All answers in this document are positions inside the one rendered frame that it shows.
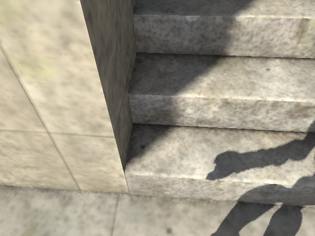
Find stairs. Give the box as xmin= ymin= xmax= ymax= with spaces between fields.
xmin=124 ymin=0 xmax=315 ymax=207

